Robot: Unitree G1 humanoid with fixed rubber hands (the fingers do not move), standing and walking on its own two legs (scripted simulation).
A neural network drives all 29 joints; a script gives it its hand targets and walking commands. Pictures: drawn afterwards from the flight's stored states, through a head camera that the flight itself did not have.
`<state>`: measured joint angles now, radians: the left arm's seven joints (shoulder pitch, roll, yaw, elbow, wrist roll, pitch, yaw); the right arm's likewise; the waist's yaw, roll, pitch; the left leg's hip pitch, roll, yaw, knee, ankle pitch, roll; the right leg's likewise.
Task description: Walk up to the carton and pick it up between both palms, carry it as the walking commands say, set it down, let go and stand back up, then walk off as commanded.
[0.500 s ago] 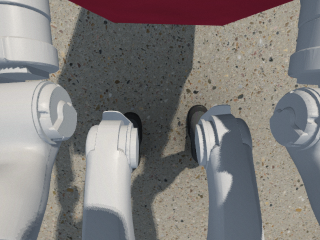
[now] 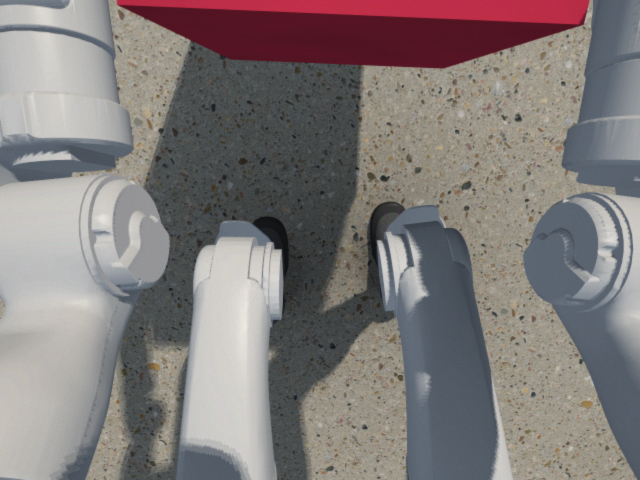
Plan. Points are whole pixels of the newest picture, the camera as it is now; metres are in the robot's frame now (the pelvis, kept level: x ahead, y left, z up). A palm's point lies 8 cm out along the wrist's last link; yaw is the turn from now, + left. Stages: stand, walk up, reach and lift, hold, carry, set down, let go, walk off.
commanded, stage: reach and lift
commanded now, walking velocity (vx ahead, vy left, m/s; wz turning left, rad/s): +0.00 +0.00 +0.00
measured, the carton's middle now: out of the picture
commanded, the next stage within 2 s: none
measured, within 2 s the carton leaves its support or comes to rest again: neither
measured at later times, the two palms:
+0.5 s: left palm out of the picture +0.58 +0.14 -0.04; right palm out of the picture +0.54 -0.22 -0.04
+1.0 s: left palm out of the picture +0.55 +0.14 +0.02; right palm out of the picture +0.52 -0.21 +0.03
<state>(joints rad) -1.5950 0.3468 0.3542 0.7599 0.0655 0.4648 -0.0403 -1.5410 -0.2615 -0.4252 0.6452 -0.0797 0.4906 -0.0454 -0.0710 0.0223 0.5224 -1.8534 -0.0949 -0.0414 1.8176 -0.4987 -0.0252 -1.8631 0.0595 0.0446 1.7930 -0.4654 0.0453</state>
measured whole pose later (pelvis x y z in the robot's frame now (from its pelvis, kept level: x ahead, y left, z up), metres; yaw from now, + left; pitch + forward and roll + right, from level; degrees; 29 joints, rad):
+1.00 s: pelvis -0.01 +0.00 +0.11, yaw +0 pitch +22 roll +0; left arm -1.34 0.26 0.39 0.63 0.09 0.46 -0.07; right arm -1.30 -0.17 -0.43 0.51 -0.13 0.50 -0.02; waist -0.08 0.03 0.52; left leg -1.42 -0.10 -0.06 1.43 -0.39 -0.02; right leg -1.43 0.06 0.07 1.41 -0.37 0.05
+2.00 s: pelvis +0.10 +0.01 +0.24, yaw +0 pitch +26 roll +0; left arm -0.59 -0.01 0.39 0.50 0.25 0.40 -0.16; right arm -0.53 0.07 -0.44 0.39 -0.28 0.43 0.11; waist -0.07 0.02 -0.07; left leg -0.92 -0.08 -0.10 0.75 -0.27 0.01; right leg -0.93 0.03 0.08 0.73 -0.25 0.03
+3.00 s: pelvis +0.12 +0.01 +0.29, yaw +0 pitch -3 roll +0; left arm -0.30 -0.02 0.27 0.35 0.20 0.63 -0.14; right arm -0.28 0.07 -0.29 0.24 -0.27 0.69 0.11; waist -0.10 0.01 -0.02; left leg -0.13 -0.06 -0.11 0.36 -0.18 0.02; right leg -0.14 0.02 0.09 0.34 -0.15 0.02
